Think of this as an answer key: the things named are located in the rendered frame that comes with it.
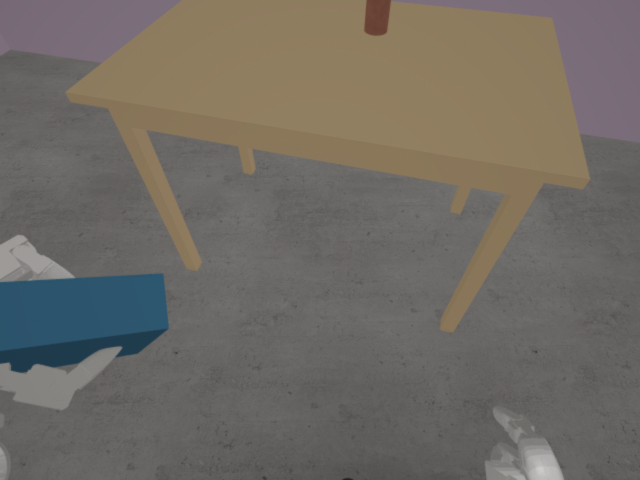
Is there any robot left hand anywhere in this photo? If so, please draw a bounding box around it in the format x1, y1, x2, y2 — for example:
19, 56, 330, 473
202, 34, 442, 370
0, 235, 122, 411

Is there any sponge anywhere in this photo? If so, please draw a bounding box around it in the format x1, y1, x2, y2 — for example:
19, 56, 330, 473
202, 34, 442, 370
0, 273, 169, 373

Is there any table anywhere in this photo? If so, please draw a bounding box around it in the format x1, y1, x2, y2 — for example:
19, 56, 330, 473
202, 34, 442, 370
65, 0, 590, 333

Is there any robot right hand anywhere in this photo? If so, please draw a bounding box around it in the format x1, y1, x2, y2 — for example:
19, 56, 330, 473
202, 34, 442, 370
485, 406, 564, 480

